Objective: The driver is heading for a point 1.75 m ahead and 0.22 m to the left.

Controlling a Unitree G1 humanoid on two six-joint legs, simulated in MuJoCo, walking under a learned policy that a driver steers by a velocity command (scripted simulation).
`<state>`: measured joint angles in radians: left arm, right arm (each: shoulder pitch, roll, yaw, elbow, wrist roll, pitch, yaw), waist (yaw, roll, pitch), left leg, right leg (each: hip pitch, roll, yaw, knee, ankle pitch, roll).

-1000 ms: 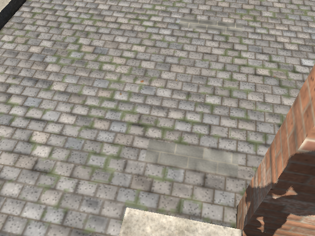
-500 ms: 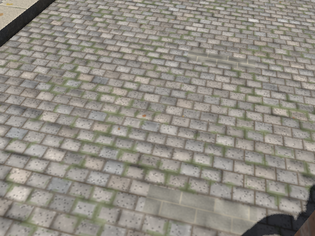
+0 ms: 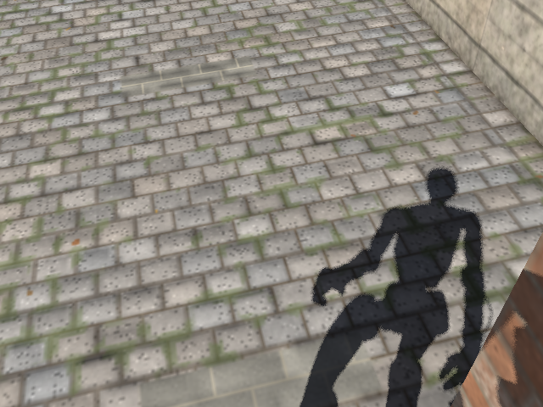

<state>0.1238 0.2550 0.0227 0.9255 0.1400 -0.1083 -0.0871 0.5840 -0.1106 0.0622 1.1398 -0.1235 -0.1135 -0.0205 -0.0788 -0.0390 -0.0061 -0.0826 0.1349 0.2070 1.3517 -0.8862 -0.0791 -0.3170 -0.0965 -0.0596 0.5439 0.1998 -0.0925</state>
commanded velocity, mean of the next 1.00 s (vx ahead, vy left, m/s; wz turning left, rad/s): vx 0.10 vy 0.00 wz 0.16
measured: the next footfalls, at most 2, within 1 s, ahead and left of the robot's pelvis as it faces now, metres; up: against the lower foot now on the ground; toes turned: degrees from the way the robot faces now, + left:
left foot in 0.32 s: +0.37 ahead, +0.09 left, -0.20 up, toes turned -5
right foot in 0.72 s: +0.43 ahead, -0.12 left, -0.20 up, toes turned +5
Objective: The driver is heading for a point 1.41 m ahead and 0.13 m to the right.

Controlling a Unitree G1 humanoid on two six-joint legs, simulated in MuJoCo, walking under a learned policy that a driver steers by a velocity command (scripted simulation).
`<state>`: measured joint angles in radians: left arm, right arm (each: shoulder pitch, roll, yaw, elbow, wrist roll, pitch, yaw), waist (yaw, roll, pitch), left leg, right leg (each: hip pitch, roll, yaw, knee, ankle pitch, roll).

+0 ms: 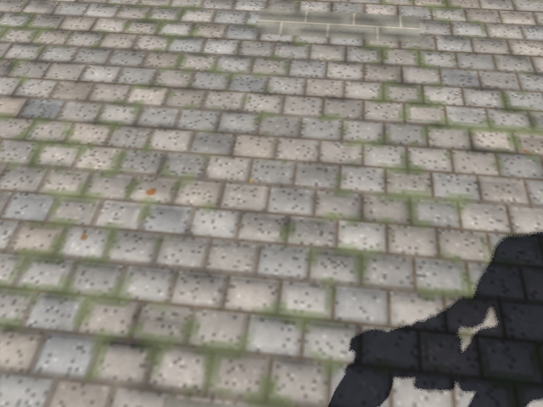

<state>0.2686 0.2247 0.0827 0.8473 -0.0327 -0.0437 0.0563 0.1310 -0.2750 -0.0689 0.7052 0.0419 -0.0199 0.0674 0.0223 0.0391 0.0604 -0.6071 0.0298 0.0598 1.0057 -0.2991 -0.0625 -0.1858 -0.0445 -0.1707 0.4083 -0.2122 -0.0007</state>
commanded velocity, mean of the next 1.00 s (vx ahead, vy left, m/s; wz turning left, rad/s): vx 0.07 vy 0.00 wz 0.13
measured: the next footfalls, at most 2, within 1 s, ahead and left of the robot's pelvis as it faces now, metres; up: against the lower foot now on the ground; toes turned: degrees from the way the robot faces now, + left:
left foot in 0.12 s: +0.12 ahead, +0.13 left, +0.00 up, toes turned +3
right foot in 0.46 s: +0.15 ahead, -0.12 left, +0.00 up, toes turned +5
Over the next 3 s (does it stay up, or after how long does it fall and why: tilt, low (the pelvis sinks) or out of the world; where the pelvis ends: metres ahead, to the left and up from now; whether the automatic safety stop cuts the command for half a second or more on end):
stays up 1.18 -0.17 -0.02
